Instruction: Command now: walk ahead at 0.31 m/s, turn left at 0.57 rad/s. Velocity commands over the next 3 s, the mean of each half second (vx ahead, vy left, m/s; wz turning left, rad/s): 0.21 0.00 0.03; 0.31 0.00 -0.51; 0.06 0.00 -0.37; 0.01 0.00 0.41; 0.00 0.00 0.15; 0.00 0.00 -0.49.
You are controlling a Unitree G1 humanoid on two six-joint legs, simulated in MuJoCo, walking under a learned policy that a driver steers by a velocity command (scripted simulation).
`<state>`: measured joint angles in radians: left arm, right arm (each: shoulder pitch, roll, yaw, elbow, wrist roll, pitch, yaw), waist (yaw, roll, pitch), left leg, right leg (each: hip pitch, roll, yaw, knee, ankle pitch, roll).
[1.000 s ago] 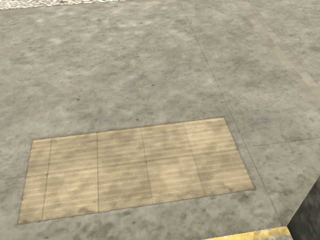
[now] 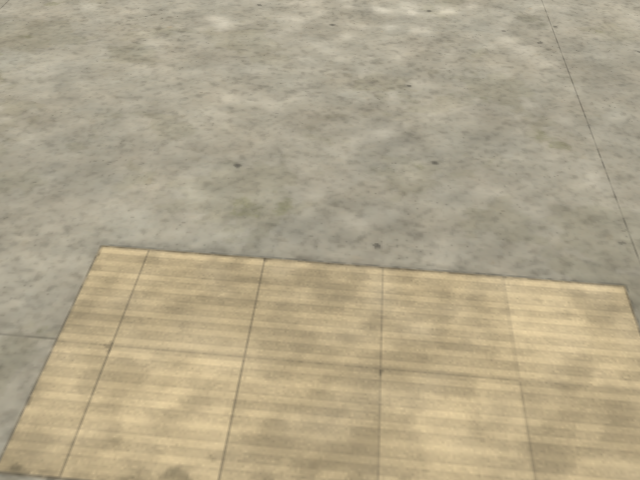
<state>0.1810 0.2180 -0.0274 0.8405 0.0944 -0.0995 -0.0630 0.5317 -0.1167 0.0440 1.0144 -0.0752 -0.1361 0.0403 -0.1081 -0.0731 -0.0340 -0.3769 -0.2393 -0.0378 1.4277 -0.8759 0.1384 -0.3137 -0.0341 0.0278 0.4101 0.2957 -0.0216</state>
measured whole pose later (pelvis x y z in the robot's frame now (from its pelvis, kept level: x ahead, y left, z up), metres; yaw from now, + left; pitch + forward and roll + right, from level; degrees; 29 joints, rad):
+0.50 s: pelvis +0.24 +0.05 -0.23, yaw -3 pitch +1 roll -8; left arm 0.59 0.12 -0.04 1.08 0.05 -0.07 -0.02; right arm 0.09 -0.26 0.05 0.88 -0.04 -0.04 0.08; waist 0.17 0.13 -0.02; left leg -0.37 0.15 -0.07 0.26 0.51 0.01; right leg -0.32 0.14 -0.01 1.44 -0.93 -0.05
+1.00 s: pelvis +0.45 +0.05 -0.30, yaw -17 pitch +2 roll +1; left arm -0.07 0.16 0.04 0.62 -0.03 0.00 -0.04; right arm 0.40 -0.16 -0.04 0.96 0.00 -0.01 -0.08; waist -0.08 -0.02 -0.03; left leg -0.11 0.05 0.26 0.57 -0.50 0.01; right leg -0.63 0.00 -0.03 0.75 -0.09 -0.04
